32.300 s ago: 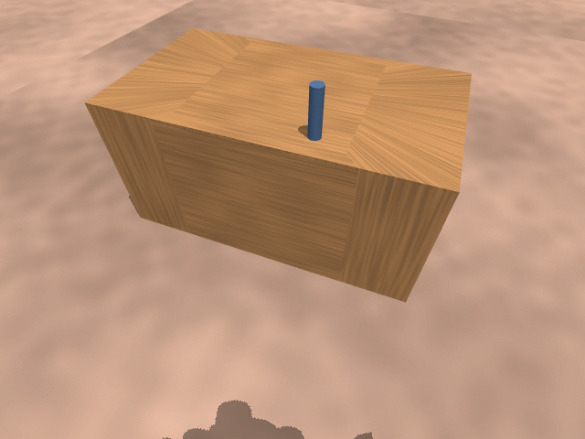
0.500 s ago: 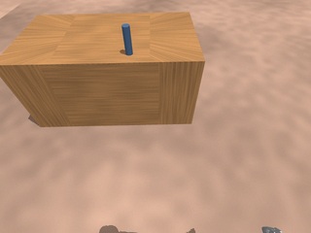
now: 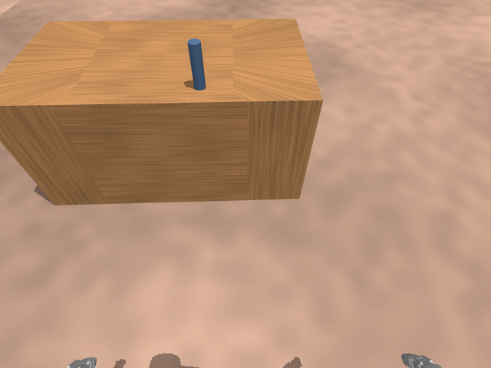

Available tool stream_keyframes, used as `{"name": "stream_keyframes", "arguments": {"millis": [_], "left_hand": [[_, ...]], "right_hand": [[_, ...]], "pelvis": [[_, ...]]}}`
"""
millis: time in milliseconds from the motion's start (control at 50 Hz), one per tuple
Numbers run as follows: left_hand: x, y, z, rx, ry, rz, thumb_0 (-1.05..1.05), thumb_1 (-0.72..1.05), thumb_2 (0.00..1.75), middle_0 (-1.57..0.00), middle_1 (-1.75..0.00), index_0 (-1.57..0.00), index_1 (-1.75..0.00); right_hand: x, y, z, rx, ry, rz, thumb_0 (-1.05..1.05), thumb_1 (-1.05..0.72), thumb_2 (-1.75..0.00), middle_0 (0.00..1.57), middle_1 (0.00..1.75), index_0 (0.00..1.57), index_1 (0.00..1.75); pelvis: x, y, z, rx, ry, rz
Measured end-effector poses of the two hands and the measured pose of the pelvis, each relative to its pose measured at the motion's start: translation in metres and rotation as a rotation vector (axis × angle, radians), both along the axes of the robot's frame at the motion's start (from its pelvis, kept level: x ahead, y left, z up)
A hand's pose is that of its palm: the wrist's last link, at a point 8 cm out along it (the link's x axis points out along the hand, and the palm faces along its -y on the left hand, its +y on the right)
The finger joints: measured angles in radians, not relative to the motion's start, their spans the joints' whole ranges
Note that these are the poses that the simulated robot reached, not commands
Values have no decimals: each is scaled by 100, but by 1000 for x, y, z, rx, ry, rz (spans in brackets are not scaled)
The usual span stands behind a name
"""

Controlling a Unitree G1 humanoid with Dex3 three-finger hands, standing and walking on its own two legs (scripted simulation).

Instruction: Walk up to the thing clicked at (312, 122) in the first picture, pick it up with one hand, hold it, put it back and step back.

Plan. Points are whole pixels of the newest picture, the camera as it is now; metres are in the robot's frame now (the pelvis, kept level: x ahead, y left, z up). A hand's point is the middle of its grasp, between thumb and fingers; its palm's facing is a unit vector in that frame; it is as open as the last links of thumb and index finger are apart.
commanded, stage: step back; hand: left
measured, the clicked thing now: (197, 66) +1.06 +0.18 -0.08
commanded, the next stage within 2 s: stand in 0.14 s
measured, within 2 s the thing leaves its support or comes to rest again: neither
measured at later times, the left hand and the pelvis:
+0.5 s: hand out of the picture +0.07 +0.24 -0.14, palm faces -0.03 -0.94 -0.33, open 7.4 cm; pelvis -0.02 -0.01 +0.01, yaw +0 degrees
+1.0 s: hand out of the picture +0.02 +0.24 -0.14, palm faces -0.03 -0.94 -0.33, open 7.4 cm; pelvis -0.03 -0.01 +0.02, yaw +0 degrees
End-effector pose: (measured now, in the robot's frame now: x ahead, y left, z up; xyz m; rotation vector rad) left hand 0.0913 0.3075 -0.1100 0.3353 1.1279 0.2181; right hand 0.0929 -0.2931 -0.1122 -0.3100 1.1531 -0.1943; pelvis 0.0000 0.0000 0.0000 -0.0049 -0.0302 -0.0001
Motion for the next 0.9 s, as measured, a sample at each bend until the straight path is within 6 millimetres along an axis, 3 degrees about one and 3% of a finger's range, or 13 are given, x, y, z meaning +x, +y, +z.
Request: {"name": "stream_keyframes", "arguments": {"millis": [140,300,660,900], "left_hand": [[6,0,-1,5,2,0,1,91,90,-20,-30,-20,-30],[-7,-12,-1,-21,67,7,1,91,90,-20,-30,-20,-29],[-44,-24,9,-34,71,-1,1,91,90,-20,-30,-20,-30],[-72,-21,5,-34,142,17,1,91,90,-20,-30,-20,-29]], "right_hand": [[14,-2,0,-4,-13,3,1,-90,-90,20,30,20,30],[13,-1,7,1,-13,6,1,-90,-90,20,30,20,30],[-43,-12,9,19,34,-12,1,-90,-90,20,30,20,30],[-80,-17,5,12,123,-35,1,-90,-90,20,30,20,30]], "pelvis": [[4,-1,-2,1,-1,-1],[0,-3,8,5,-5,-7],[-31,-12,16,1,-31,-1],[-36,-13,16,0,-15,-3]]}}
